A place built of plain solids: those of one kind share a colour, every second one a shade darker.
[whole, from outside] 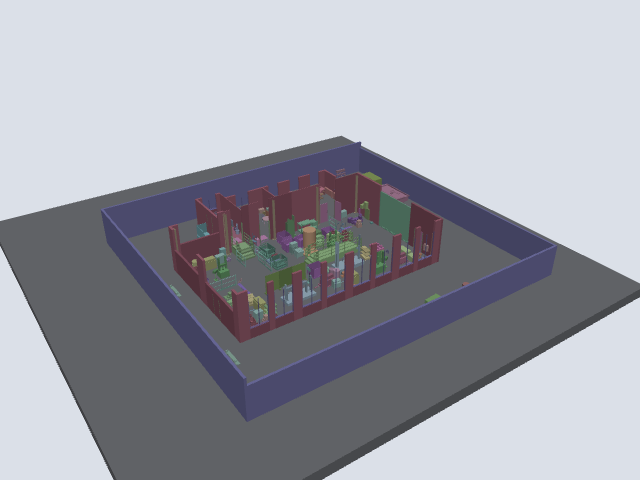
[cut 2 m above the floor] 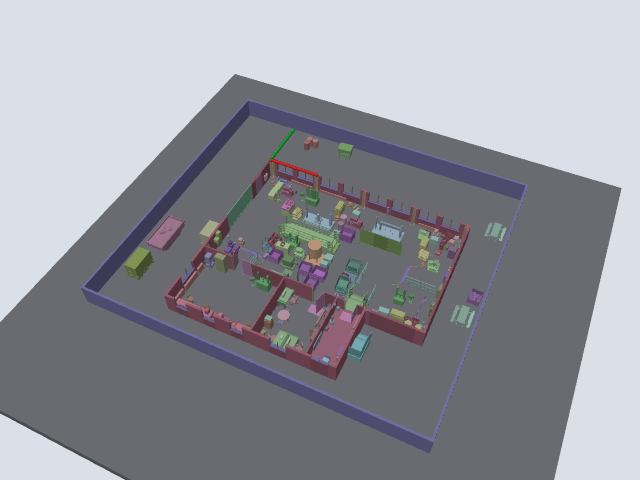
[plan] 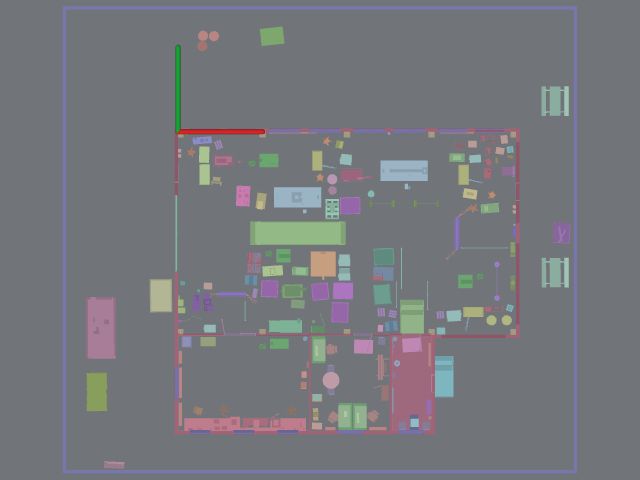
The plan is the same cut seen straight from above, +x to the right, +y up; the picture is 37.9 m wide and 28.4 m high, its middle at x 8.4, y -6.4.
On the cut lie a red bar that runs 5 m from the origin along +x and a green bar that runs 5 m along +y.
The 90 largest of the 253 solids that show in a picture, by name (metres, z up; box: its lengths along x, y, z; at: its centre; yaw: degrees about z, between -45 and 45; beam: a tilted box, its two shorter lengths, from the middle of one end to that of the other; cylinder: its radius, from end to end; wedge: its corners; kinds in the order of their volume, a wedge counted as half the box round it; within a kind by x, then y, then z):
{
 "yard_bound_1": {"box": [0.2, 27.64, 3.03], "at": [-6.72, -6.38, 1.47]},
 "yard_bound_2": {"box": [30.43, 0.2, 3.73], "at": [8.39, -20.1, 1.81]},
 "yard_bound_3": {"box": [30.43, 0.2, 3.03], "at": [8.39, 7.34, 1.47]},
 "yard_bound_4": {"box": [0.2, 27.64, 3.73], "at": [23.51, -6.38, 1.81]},
 "wall_1": {"box": [0.2, 2.16, 2.65], "at": [-0.1, -16.82, 1.27]},
 "wall_2": {"box": [0.2, 1.96, 2.65], "at": [-0.1, -12.97, 1.27]},
 "wall_3": {"box": [0.2, 3.76, 4.45], "at": [-0.1, -10.12, 2.17]},
 "wall_4": {"box": [0.2, 3.96, 4.45], "at": [-0.1, -1.77, 2.17]},
 "wall_5": {"box": [0.91, 0.2, 2.65], "at": [0.25, -17.8, 1.27]},
 "wall_6": {"box": [0.91, 0.2, 4.45], "at": [0.25, 0.1, 2.17]},
 "wall_7": {"box": [2.71, 0.06, 2.65], "at": [1.35, -12.03, 1.27]},
 "wall_8": {"box": [2.71, 0.06, 4.45], "at": [1.35, -11.97, 2.17]},
 "wall_9": {"box": [1.71, 0.2, 0.95], "at": [1.55, 0.1, 0.42]},
 "wall_10": {"box": [1.41, 0.2, 2.65], "at": [2.6, -17.8, 1.27]},
 "wall_11": {"box": [0.51, 0.2, 4.45], "at": [2.65, 0.1, 2.17]},
 "wall_12": {"box": [1.71, 0.2, 0.95], "at": [3.75, 0.1, 0.42]},
 "wall_13": {"box": [0.81, 0.2, 4.45], "at": [5.0, 0.1, 2.17]},
 "wall_14": {"box": [1.41, 0.2, 2.65], "at": [5.2, -17.8, 1.27]},
 "wall_15": {"box": [3.21, 0.06, 2.65], "at": [6.2, -12.03, 1.27]},
 "wall_16": {"box": [3.27, 0.06, 4.45], "at": [6.23, -11.97, 2.17]},
 "wall_17": {"box": [1.86, 0.2, 0.95], "at": [6.33, 0.1, 0.42]},
 "wall_18": {"box": [0.71, 0.2, 2.65], "at": [7.45, -17.8, 1.27]},
 "wall_19": {"box": [0.51, 0.2, 4.45], "at": [7.5, 0.1, 2.17]},
 "wall_20": {"box": [0.06, 5.7, 2.65], "at": [7.77, -14.85, 1.27]},
 "wall_21": {"box": [0.06, 5.7, 2.65], "at": [7.83, -14.85, 1.27]},
 "wall_22": {"box": [1.66, 0.2, 2.65], "at": [8.62, -17.8, 1.27]},
 "wall_23": {"box": [1.86, 0.2, 0.95], "at": [8.68, 0.1, 0.42]},
 "wall_24": {"box": [2.67, 0.06, 4.45], "at": [9.07, -11.97, 2.17]},
 "wall_25": {"box": [2.6, 0.06, 2.65], "at": [9.1, -12.03, 1.27]},
 "wall_26": {"box": [0.81, 0.2, 4.45], "at": [10.0, 0.1, 2.17]},
 "wall_27": {"box": [1.51, 0.2, 1.05], "at": [10.2, -17.8, 0.47]},
 "wall_28": {"box": [1.86, 0.2, 0.95], "at": [11.32, 0.1, 0.42]},
 "wall_29": {"box": [1.66, 0.2, 2.65], "at": [11.78, -17.8, 1.27]},
 "wall_30": {"box": [1.17, 0.06, 4.45], "at": [12.08, -11.97, 2.17]},
 "wall_31": {"box": [0.51, 0.2, 4.45], "at": [12.5, 0.1, 2.17]},
 "wall_32": {"box": [0.06, 5.7, 2.65], "at": [12.57, -14.85, 1.27]},
 "wall_33": {"box": [0.06, 5.7, 3.33], "at": [12.63, -14.85, 1.61]},
 "wall_34": {"box": [1.86, 0.2, 0.95], "at": [13.68, 0.1, 0.42]},
 "wall_35": {"box": [1.51, 0.2, 1.83], "at": [13.8, -17.8, 0.86]},
 "wall_36": {"box": [0.66, 0.2, 3.33], "at": [14.88, -17.8, 1.61]},
 "wall_37": {"box": [0.81, 0.2, 4.45], "at": [15.0, 0.1, 2.17]},
 "wall_38": {"box": [0.2, 5.9, 3.33], "at": [15.1, -14.95, 1.61]},
 "wall_39": {"box": [0.61, 0.2, 4.45], "at": [15.3, -12.1, 2.17]},
 "wall_40": {"box": [1.71, 0.2, 0.95], "at": [16.25, 0.1, 0.42]},
 "wall_41": {"box": [0.51, 0.2, 4.45], "at": [17.35, 0.1, 2.17]},
 "wall_42": {"box": [3.81, 0.2, 2.45], "at": [17.5, -12.1, 1.18]},
 "wall_43": {"box": [1.71, 0.2, 0.95], "at": [18.45, 0.1, 0.42]},
 "wall_44": {"box": [0.91, 0.2, 4.45], "at": [19.75, 0.1, 2.17]},
 "wall_45": {"box": [0.81, 0.2, 4.45], "at": [19.8, -12.1, 2.17]},
 "wall_46": {"box": [0.2, 0.81, 4.45], "at": [20.1, -11.8, 2.17]},
 "wall_47": {"box": [0.2, 4.81, 2.45], "at": [20.1, -9.0, 1.18]},
 "wall_48": {"box": [0.2, 1.21, 4.45], "at": [20.1, -6.0, 2.17]},
 "wall_49": {"box": [0.2, 4.81, 2.45], "at": [20.1, -3.0, 1.18]},
 "wall_50": {"box": [0.2, 0.81, 4.45], "at": [20.1, -0.2, 2.17]},
 "raised_floor_lobby_1": {"box": [2.53, 5.83, 0.73], "at": [13.8, -14.85, 0.32]},
 "beyond_pallets_1": {"box": [1.14, 2.2, 1.6], "at": [-4.81, -15.39, 0.74], "yaw": 0.8},
 "staging_1": {"box": [4.45, 1.4, 0.59], "at": [7.1, -6.0, 0.24]},
 "test_desk_1": {"box": [0.6, 1.2, 0.86], "at": [8.23, -1.71, 0.38]},
 "test_desk_2": {"box": [0.52, 1.08, 1.05], "at": [8.23, -1.71, 0.48]},
 "test_desk_3": {"box": [0.6, 1.2, 0.86], "at": [16.89, -2.55, 0.38]},
 "test_desk_4": {"box": [0.52, 1.08, 1.05], "at": [16.89, -2.55, 0.48]},
 "test_desk_5": {"box": [1.2, 0.6, 0.86], "at": [17.48, -10.66, 0.38]},
 "test_desk_6": {"box": [1.08, 0.52, 1.05], "at": [17.48, -10.66, 0.48]},
 "beyond_oil_tank_1": {"box": [1.32, 1.96, 0.13], "at": [-1.01, -9.7, 0.01], "yaw": 0.6},
 "beyond_oil_tank_2": {"box": [1.16, 1.8, 1.4], "at": [-1.01, -9.7, 0.64], "yaw": 0.6},
 "beyond_skip_1": {"box": [1.67, 3.38, 0.51], "at": [-4.56, -11.59, 0.86], "yaw": 0.1},
 "load_frame_1": {"box": [2.8, 1.2, 0.4], "at": [7.08, -3.88, 0.15]},
 "load_frame_2": {"box": [2.8, 1.2, 0.3], "at": [13.38, -2.3, 0.1]},
 "air_vessel_1": {"box": [1.48, 1.48, 0.17], "at": [8.59, -7.82, 0.04]},
 "air_vessel_2": {"cylinder": 0.6, "from": [8.59, -7.82, 0.73], "to": [8.59, -7.82, 2.44]},
 "test_machine_1": {"box": [1.1, 0.8, 0.75], "at": [5.38, -1.7, 0.33]},
 "test_machine_2": {"box": [1.1, 0.6, 0.95], "at": [6.0, -12.54, 0.42]},
 "test_machine_3": {"box": [0.85, 0.8, 0.65], "at": [6.24, -7.33, 0.28]},
 "test_machine_4": {"box": [0.85, 0.8, 0.65], "at": [17.0, -8.85, 0.28]},
 "crate_1": {"box": [0.6, 1.2, 0.65], "at": [1.57, -2.52, 0.28], "yaw": 0.2},
 "crate_2": {"box": [0.8, 1.2, 0.95], "at": [3.85, -3.8, 0.42], "yaw": -2.5},
 "crate_3": {"box": [1.2, 0.6, 0.95], "at": [5.6, -8.22, 0.42], "yaw": 4.1},
 "yard_step_1": {"box": [1.1, 1.6, 0.67], "at": [15.75, -14.9, 0.33]},
 "door_landing_1": {"box": [1.4, 1.1, 0.73], "at": [13.85, -11.39, 0.32]},
 "roller_shutter_1": {"box": [0.06, 4.36, 3.85], "at": [-0.12, -6.0, 1.88]},
 "safety_cabinet_1": {"box": [0.9, 0.55, 1.91], "at": [1.78, -12.41, 1.0]},
 "stillage_1": {"box": [0.88, 1.08, 0.38], "at": [12.08, -9.63, 0.14], "yaw": 4.6},
 "stillage_2": {"box": [1.08, 0.88, 0.37], "at": [12.18, -7.39, 0.14], "yaw": 2.7},
 "gearbox_1": {"box": [0.88, 0.63, 0.95], "at": [6.75, -9.43, 0.43], "yaw": 1.2},
 "beyond_waste_container_1": {"box": [1.36, 1.02, 0.34], "at": [5.57, 5.65, 1.12], "yaw": 6.1},
 "cupboard_steel_low_open_1": {"box": [0.44, 0.92, 1.05], "at": [12.26, -15.45, 0.48]},
 "lab_bench_1": {"box": [2.38, 0.2, 0.83], "at": [4.87, -17.59, 0.36]},
 "hydraulic_pack_1": {"box": [1.22, 0.62, 0.51], "at": [10.25, -2.55, 0.33]},
 "wheelie_bin_1": {"box": [0.62, 0.51, 1.12], "at": [19.48, -2.33, 0.51]},
 "filing_mid_1": {"box": [0.62, 0.47, 1.05], "at": [8.22, -15.76, 0.48]}
}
